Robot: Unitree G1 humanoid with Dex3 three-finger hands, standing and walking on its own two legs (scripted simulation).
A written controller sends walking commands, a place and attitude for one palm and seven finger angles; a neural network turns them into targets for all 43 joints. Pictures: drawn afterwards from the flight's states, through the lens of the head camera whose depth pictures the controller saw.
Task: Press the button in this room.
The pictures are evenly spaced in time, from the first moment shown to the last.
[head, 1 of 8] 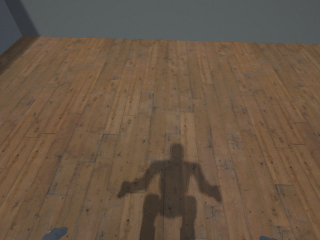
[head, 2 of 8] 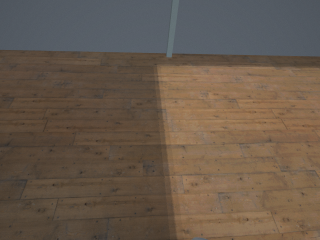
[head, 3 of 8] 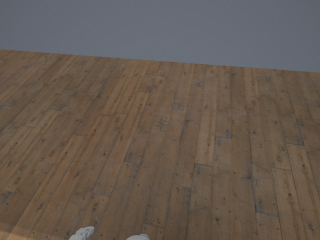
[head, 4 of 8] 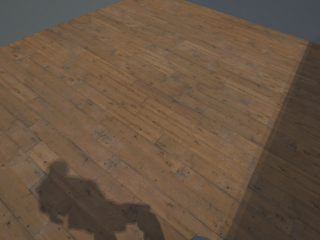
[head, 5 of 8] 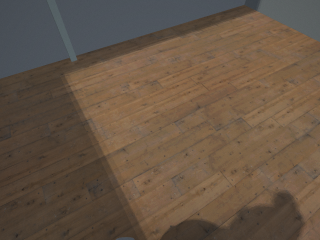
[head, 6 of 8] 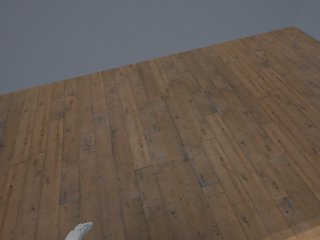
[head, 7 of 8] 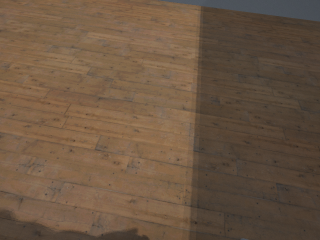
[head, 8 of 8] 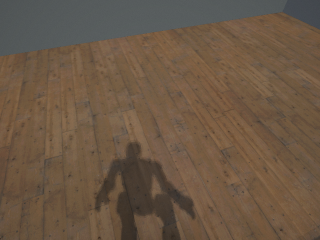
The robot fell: no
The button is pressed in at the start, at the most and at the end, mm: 0 0 0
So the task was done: no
